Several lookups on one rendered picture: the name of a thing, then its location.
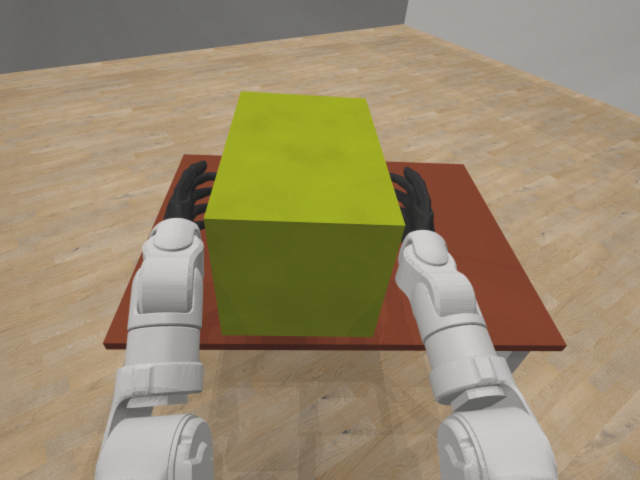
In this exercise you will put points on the robot left upper arm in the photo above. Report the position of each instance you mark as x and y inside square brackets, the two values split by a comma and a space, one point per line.
[168, 447]

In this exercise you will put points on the left robot hand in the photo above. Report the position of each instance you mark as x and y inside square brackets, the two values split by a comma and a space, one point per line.
[181, 203]

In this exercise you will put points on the right robot hand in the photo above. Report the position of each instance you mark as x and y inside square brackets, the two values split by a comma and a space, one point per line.
[417, 214]

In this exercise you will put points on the robot right upper arm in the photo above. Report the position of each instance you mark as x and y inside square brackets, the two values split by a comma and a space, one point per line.
[493, 444]

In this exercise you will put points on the carton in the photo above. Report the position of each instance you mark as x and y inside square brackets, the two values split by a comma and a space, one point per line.
[303, 225]

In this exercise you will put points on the left robot forearm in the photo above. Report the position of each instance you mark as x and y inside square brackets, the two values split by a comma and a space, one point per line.
[165, 315]

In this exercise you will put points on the table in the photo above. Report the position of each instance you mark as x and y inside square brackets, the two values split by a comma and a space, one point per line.
[516, 319]

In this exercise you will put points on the right robot forearm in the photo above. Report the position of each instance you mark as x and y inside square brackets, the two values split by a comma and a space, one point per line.
[466, 371]

